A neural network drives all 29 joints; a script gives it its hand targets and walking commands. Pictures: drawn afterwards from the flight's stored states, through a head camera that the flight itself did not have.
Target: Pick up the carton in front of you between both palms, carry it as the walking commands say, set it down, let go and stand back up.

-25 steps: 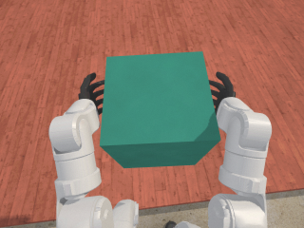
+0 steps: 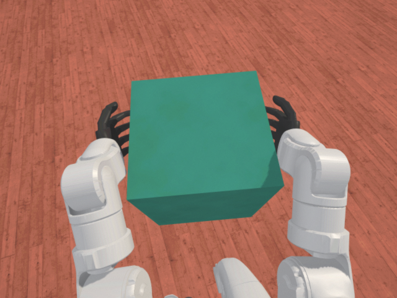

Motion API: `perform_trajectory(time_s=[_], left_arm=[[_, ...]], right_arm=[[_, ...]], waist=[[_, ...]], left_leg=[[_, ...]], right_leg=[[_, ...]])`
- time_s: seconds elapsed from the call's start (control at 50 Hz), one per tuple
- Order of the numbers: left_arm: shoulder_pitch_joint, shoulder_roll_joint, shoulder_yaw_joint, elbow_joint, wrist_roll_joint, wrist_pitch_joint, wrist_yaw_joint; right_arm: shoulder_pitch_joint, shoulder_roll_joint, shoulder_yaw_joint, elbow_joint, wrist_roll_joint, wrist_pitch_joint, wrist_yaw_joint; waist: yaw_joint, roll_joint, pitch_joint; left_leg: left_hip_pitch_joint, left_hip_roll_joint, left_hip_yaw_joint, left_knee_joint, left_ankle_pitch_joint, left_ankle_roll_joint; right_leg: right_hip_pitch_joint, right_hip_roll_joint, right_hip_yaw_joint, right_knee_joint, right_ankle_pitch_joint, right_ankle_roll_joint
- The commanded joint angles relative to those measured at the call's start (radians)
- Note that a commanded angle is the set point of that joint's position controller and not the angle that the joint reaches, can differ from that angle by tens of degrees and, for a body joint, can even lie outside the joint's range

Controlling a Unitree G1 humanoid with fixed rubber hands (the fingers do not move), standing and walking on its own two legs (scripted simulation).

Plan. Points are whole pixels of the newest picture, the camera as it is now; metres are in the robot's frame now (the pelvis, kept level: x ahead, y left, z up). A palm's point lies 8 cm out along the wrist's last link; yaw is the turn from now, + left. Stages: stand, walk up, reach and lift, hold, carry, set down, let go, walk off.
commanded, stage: carry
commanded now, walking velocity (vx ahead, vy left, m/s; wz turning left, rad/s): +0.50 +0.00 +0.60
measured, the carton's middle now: (200, 159) +0.36 -0.06 +0.05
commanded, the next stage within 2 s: none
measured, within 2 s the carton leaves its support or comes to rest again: neither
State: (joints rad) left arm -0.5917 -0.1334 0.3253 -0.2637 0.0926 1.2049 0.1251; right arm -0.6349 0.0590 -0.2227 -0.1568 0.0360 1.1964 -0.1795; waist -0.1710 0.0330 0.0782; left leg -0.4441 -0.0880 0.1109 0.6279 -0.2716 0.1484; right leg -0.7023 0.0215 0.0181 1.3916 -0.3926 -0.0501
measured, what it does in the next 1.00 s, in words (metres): climbs, turning left: right foot, then left foot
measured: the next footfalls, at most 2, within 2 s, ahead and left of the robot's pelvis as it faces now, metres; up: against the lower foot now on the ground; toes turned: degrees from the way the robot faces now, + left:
right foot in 0.28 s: +0.38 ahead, -0.12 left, +0.00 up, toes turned +8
left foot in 0.70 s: +0.52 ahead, +0.18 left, +0.00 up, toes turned +32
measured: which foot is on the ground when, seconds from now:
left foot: down 0.00-0.26, up 0.28-0.68, down 0.70-1.00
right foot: up 0.00-0.26, down 0.28-0.70, up 0.72-1.00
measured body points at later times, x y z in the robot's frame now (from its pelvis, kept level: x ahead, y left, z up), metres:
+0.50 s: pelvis +0.31 -0.03 +0.03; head +0.35 -0.04 +0.48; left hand +0.59 +0.24 +0.15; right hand +0.71 -0.04 +0.14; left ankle +0.28 +0.09 -0.65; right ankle +0.34 -0.13 -0.72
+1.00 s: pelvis +0.60 +0.11 +0.03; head +0.61 +0.13 +0.48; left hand +0.82 +0.33 +0.11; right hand +0.89 +0.03 +0.12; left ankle +0.49 +0.16 -0.72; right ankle +0.72 +0.00 -0.66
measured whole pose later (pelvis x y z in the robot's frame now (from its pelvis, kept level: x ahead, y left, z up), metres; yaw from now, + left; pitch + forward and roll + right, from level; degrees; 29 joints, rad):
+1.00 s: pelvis +0.60 +0.11 +0.03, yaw +15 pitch +4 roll -2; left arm -0.07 -0.13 0.06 -0.49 0.06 1.16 0.11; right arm -0.04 0.13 -0.06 -0.50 -0.05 1.15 -0.13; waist -0.01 -0.01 -0.06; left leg -0.04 0.07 0.29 0.27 -0.29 0.01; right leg -0.63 -0.08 -0.13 0.83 -0.18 0.00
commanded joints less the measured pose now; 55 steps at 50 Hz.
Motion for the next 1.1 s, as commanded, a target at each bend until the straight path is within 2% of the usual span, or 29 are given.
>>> perform_trajectory(time_s=[0.0, 0.08, 0.16, 0.2, 0.22, 0.24, 0.26, 0.28, 0.3, 0.32, 0.34, 0.38, 0.42, 0.48, 0.54, 0.62, 0.66, 0.68, 0.7, 0.72, 0.74, 0.78, 0.8, 0.82, 0.88, 0.96, 1.0, 1.04, 1.08], left_arm=[[-0.516, -0.626, -0.610, 0.050, -0.159, -0.010, -0.042], [-0.541, -0.595, -0.619, 0.076, -0.171, 0.030, -0.027], [-0.640, -0.602, -0.640, 0.098, -0.232, 0.076, -0.027], [-0.684, -0.607, -0.639, 0.125, -0.264, 0.094, -0.028], [-0.695, -0.614, -0.636, 0.145, -0.277, 0.100, -0.029], [-0.695, -0.628, -0.631, 0.165, -0.291, 0.105, -0.030], [-0.689, -0.629, -0.617, 0.181, -0.298, 0.108, -0.032], [-0.736, -0.613, -0.606, 0.204, -0.297, 0.107, -0.027], [-0.704, -0.675, -0.606, 0.203, -0.314, 0.103, -0.031], [-0.733, -0.711, -0.612, 0.169, -0.325, 0.096, -0.040], [-0.781, -0.767, -0.632, 0.140, -0.344, 0.089, -0.053], [-0.800, -0.851, -0.654, 0.142, -0.369, 0.069, -0.079], [-0.764, -0.894, -0.670, 0.161, -0.373, 0.043, -0.100], [-0.701, -0.918, -0.697, 0.170, -0.375, 0.002, -0.123], [-0.598, -0.924, -0.726, 0.165, -0.364, -0.033, -0.137], [-0.453, -0.921, -0.780, 0.096, -0.349, -0.060, -0.149], [-0.380, -0.922, -0.822, 0.047, -0.359, -0.061, -0.159], [-0.332, -0.914, -0.846, 0.021, -0.357, -0.060, -0.163], [-0.299, -0.907, -0.863, 0.002, -0.364, -0.058, -0.171], [-0.266, -0.938, -0.882, -0.029, -0.376, -0.052, -0.180], [-0.241, -0.939, -0.914, -0.060, -0.394, -0.056, -0.188], [-0.226, -0.969, -0.958, -0.156, -0.416, -0.067, -0.196], [-0.182, -0.975, -0.977, -0.198, -0.419, -0.070, -0.196], [-0.132, -0.969, -0.991, -0.235, -0.411, -0.074, -0.195], [0.048, -0.971, -0.994, -0.277, -0.386, -0.072, -0.187], [0.165, -0.899, -0.970, -0.322, -0.337, -0.038, -0.176], [0.184, -0.841, -0.953, -0.322, -0.323, -0.010, -0.173], [0.185, -0.788, -0.932, -0.314, -0.315, 0.017, -0.170], [0.188, -0.744, -0.909, -0.292, -0.309, 0.040, -0.164]], right_arm=[[-0.774, 0.931, 0.774, -0.165, 0.435, -0.008, 0.168], [-0.702, 0.844, 0.678, -0.070, 0.380, 0.032, 0.154], [-0.673, 0.781, 0.586, 0.026, 0.306, 0.076, 0.137], [-0.677, 0.763, 0.551, 0.060, 0.277, 0.091, 0.124], [-0.674, 0.756, 0.536, 0.075, 0.267, 0.098, 0.118], [-0.675, 0.752, 0.526, 0.089, 0.256, 0.103, 0.113], [-0.691, 0.750, 0.514, 0.091, 0.245, 0.109, 0.109], [-0.698, 0.771, 0.500, 0.099, 0.237, 0.117, 0.106], [-0.746, 0.773, 0.503, 0.075, 0.233, 0.118, 0.104], [-0.780, 0.819, 0.514, 0.067, 0.237, 0.113, 0.104], [-0.786, 0.854, 0.519, 0.064, 0.230, 0.104, 0.106], [-0.742, 0.912, 0.525, 0.083, 0.198, 0.086, 0.110], [-0.697, 0.949, 0.555, 0.094, 0.175, 0.058, 0.111], [-0.637, 0.970, 0.591, 0.091, 0.143, 0.010, 0.107], [-0.538, 0.986, 0.633, 0.083, 0.130, -0.026, 0.110], [-0.408, 1.007, 0.694, 0.017, 0.141, -0.056, 0.132], [-0.308, 1.006, 0.709, -0.016, 0.133, -0.065, 0.143], [-0.230, 0.999, 0.712, -0.037, 0.124, -0.065, 0.147], [-0.173, 0.985, 0.712, -0.066, 0.113, -0.064, 0.152], [-0.145, 0.956, 0.712, -0.071, 0.091, -0.075, 0.153], [-0.075, 0.978, 0.730, -0.116, 0.100, -0.079, 0.161], [-0.032, 1.076, 0.762, -0.208, 0.132, -0.090, 0.180], [-0.004, 1.098, 0.776, -0.253, 0.148, -0.095, 0.188], [0.033, 1.105, 0.783, -0.281, 0.158, -0.097, 0.196], [0.139, 1.077, 0.809, -0.368, 0.201, -0.082, 0.214], [0.196, 0.987, 0.842, -0.443, 0.237, -0.041, 0.241], [0.198, 0.920, 0.842, -0.448, 0.240, -0.014, 0.245], [0.198, 0.858, 0.832, -0.440, 0.239, 0.012, 0.242], [0.184, 0.804, 0.817, -0.436, 0.236, 0.035, 0.235]], waist=[[0.066, -0.043, -0.547], [0.072, 0.062, -0.524], [0.060, 0.105, -0.458], [0.098, 0.124, -0.454], [0.139, 0.126, -0.495], [0.179, 0.088, -0.554], [0.209, -0.061, -0.631], [0.182, -0.328, -0.707], [0.211, -0.245, -0.689], [0.216, -0.174, -0.616], [0.210, -0.097, -0.572], [0.206, -0.123, -0.532], [0.207, -0.173, -0.528], [0.205, -0.204, -0.508], [0.205, -0.215, -0.485], [0.210, -0.243, -0.450], [0.184, -0.209, -0.517], [0.166, -0.169, -0.561], [0.154, -0.035, -0.618], [0.153, 0.267, -0.693], [0.145, 0.197, -0.636], [0.143, 0.032, -0.558], [0.146, 0.014, -0.533], [0.150, 0.043, -0.534], [0.154, 0.114, -0.497], [0.157, 0.109, -0.361], [0.156, 0.103, -0.289], [0.157, 0.115, -0.241], [0.174, 0.159, -0.253]], left_leg=[[0.499, 0.277, -0.443, -0.183, 0.569, 0.163], [0.505, 0.235, -0.341, -0.172, 0.673, 0.126], [0.503, 0.190, -0.308, -0.162, 0.712, 0.080], [0.449, 0.161, -0.273, -0.089, 0.791, 0.023], [0.393, 0.139, -0.233, 0.016, 0.817, -0.014], [0.257, 0.120, -0.201, 0.158, 0.688, -0.051], [0.068, 0.085, -0.181, 0.367, 0.281, -0.078], [-0.210, -0.036, -0.129, 0.644, -0.259, -0.118], [-0.270, 0.050, -0.182, 0.725, -0.232, -0.110], [-0.290, 0.074, -0.176, 0.704, -0.164, -0.106], [-0.290, 0.098, -0.164, 0.670, -0.118, -0.108], [-0.270, 0.135, -0.151, 0.571, -0.068, -0.114], [-0.247, 0.134, -0.114, 0.451, -0.060, -0.129], [-0.253, 0.137, -0.068, 0.249, -0.012, -0.143], [-0.182, 0.112, 0.008, 0.071, 0.122, -0.131], [-0.016, 0.045, 0.092, -0.178, 0.225, -0.112], [0.267, 0.025, 0.150, -0.312, 0.298, -0.092], [0.499, 0.105, 0.081, -0.290, 0.287, -0.074], [0.706, 0.329, -0.156, -0.240, 0.357, -0.059], [0.984, 0.535, -0.516, -0.239, 0.461, 0.096], [0.951, 0.523, -0.467, -0.278, 0.483, 0.094], [0.827, 0.481, -0.305, -0.294, 0.563, 0.016], [0.770, 0.462, -0.232, -0.318, 0.569, -0.021], [0.737, 0.444, -0.168, -0.332, 0.556, -0.052], [0.687, 0.420, -0.066, -0.373, 0.504, -0.060], [0.613, 0.377, 0.077, -0.407, 0.499, -0.076], [0.553, 0.363, 0.145, -0.415, 0.520, -0.092], [0.536, 0.376, 0.188, -0.391, 0.636, -0.113], [0.533, 0.384, 0.234, -0.263, 0.871, -0.138]], right_leg=[[-0.083, -0.036, -0.012, -0.259, 0.015, 0.021], [-0.044, -0.031, -0.044, -0.527, 0.269, 0.032], [0.020, -0.010, -0.092, -0.752, 0.342, 0.036], [0.188, 0.017, -0.115, -0.874, 0.364, 0.023], [0.362, 0.031, -0.134, -0.934, 0.400, 0.019], [0.609, -0.032, -0.097, -0.957, 0.417, 0.015], [0.833, -0.283, 0.177, -0.928, 0.445, -0.028], [1.036, -0.517, 0.587, -0.969, 0.492, -0.189], [0.987, -0.482, 0.605, -0.983, 0.376, -0.195], [0.915, -0.424, 0.486, -1.012, 0.354, -0.158], [0.850, -0.409, 0.386, -1.032, 0.361, -0.133], [0.789, -0.378, 0.238, -1.077, 0.337, -0.095], [0.793, -0.372, 0.139, -1.117, 0.352, -0.082], [0.846, -0.358, 0.005, -1.142, 0.458, -0.077], [0.872, -0.322, -0.150, -1.124, 0.606, -0.027], [0.895, -0.273, -0.219, -1.040, 0.877, 0.004], [0.806, -0.242, -0.281, -0.840, 0.941, 0.034], [0.636, -0.228, -0.263, -0.719, 0.762, 0.056], [0.436, -0.201, -0.228, -0.529, 0.350, 0.074], [0.082, -0.064, -0.173, -0.290, -0.122, 0.104], [-0.037, -0.092, -0.071, -0.177, -0.149, 0.079], [-0.052, -0.145, -0.027, -0.200, -0.046, 0.054], [-0.028, -0.158, -0.035, -0.259, 0.012, 0.052], [0.006, -0.157, -0.049, -0.306, 0.054, 0.050], [0.014, -0.127, -0.094, -0.401, 0.128, 0.052], [0.020, -0.104, -0.159, -0.620, 0.263, 0.043], [0.088, -0.074, -0.214, -0.747, 0.345, 0.020], [0.149, -0.048, -0.245, -0.812, 0.399, -0.009], [0.263, 0.000, -0.275, -0.805, 0.390, -0.033]])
